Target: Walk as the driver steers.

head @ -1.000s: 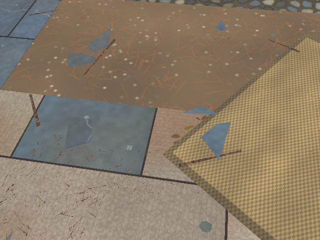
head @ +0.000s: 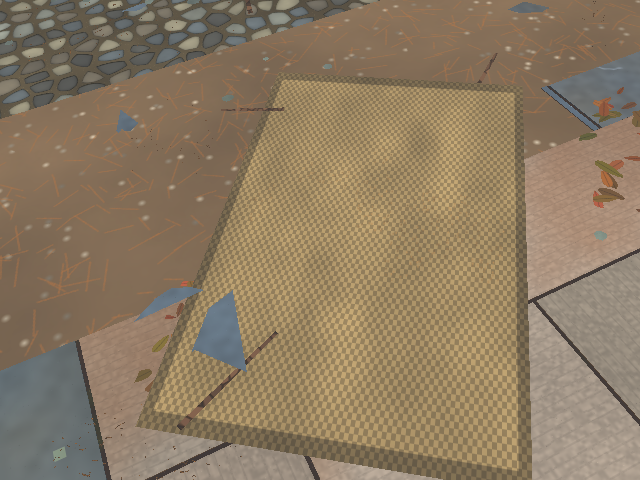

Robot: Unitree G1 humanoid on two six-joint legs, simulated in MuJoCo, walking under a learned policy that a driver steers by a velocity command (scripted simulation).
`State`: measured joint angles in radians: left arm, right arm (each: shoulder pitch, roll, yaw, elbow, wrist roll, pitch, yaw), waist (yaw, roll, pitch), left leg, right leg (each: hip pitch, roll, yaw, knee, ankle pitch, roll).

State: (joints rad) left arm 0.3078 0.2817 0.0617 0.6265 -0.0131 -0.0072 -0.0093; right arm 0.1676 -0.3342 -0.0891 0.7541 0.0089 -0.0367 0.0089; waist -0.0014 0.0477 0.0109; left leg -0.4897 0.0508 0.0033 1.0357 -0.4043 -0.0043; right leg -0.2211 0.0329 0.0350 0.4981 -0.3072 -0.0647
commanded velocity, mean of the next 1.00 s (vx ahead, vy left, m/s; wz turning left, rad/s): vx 0.23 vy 0.00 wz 0.20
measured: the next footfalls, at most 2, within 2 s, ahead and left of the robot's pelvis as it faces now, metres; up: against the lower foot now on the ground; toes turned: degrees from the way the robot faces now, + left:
left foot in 0.38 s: +0.33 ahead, +0.12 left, +0.00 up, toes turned -1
right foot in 0.86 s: +0.48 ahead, -0.07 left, +0.00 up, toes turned +20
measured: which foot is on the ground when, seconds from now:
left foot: up 0.00-0.36, down 0.38-0.86, up 0.88-1.00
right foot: down 0.00-0.38, up 0.40-0.84, down 0.86-1.00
